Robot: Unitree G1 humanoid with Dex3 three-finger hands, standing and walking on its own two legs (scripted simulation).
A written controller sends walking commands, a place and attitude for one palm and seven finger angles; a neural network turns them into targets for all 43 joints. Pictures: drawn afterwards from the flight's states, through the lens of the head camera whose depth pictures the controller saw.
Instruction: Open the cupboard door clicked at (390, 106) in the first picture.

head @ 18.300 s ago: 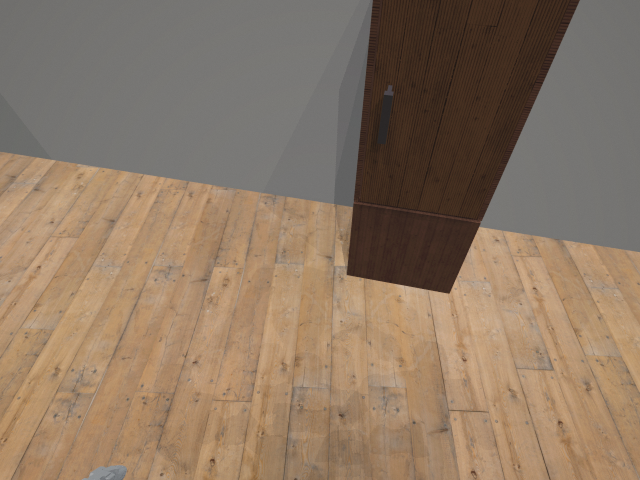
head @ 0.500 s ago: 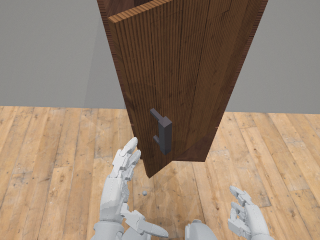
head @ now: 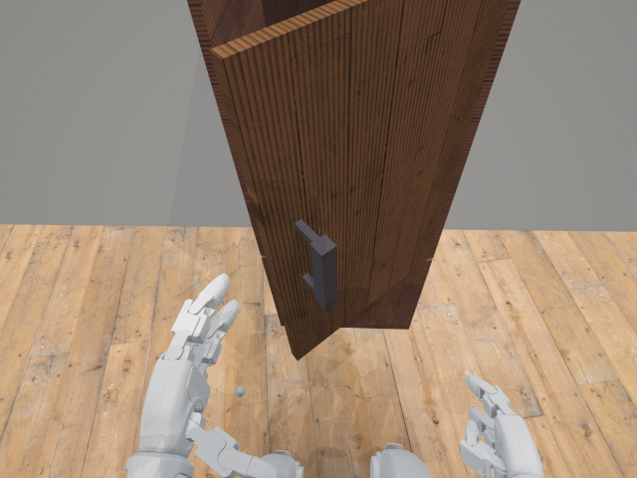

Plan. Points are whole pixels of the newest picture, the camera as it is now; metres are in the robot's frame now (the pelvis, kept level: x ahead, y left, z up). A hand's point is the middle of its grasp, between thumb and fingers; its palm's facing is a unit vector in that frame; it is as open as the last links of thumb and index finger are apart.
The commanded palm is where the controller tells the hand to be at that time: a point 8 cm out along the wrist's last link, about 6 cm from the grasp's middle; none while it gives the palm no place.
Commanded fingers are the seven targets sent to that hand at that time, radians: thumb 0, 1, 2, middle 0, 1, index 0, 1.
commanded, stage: draw the hand back to the body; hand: left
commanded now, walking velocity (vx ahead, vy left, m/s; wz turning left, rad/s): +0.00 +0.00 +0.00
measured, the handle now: (315, 266) +0.36 +0.03 +0.06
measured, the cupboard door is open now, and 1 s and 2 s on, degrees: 41 41 41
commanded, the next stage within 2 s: step back with the hand held close in 1.38 s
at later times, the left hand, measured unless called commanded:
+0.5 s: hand (106, 375) +0.19 +0.19 +0.15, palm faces +0.13 -0.95 -0.30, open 14.9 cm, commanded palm +0.16 +0.24 +0.18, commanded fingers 0.00 0.06 0.54 -0.17 -0.30 -0.17 -0.30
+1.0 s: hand out of the picture +0.22 +0.28 +0.25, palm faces +0.44 -0.80 -0.41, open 9.1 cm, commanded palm +0.17 +0.33 +0.27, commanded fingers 0.00 0.90 0.90 -0.20 -0.30 -0.20 -0.30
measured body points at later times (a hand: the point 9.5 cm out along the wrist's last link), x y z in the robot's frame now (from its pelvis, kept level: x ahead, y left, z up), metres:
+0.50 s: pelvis +0.02 +0.02 +0.05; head +0.01 +0.01 +0.50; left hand +0.18 +0.24 +0.17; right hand +0.20 -0.20 -0.01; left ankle -0.01 +0.13 -0.65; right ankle +0.03 -0.10 -0.65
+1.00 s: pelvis +0.03 +0.03 +0.09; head +0.01 +0.01 +0.54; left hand +0.19 +0.32 +0.27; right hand +0.21 -0.19 +0.01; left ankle -0.01 +0.13 -0.65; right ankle +0.03 -0.10 -0.65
